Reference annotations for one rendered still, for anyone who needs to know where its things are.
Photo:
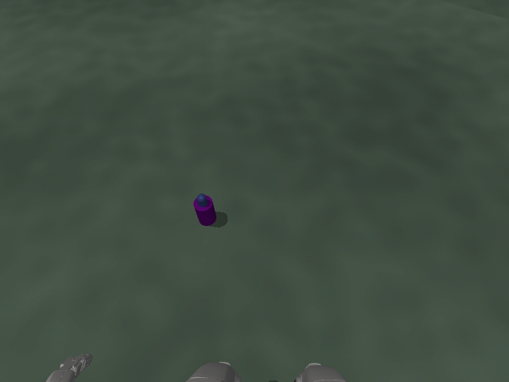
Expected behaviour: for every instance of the bottle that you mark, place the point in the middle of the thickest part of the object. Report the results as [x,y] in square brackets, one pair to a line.
[205,210]

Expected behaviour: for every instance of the left robot hand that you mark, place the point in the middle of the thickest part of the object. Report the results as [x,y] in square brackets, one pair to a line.
[70,368]

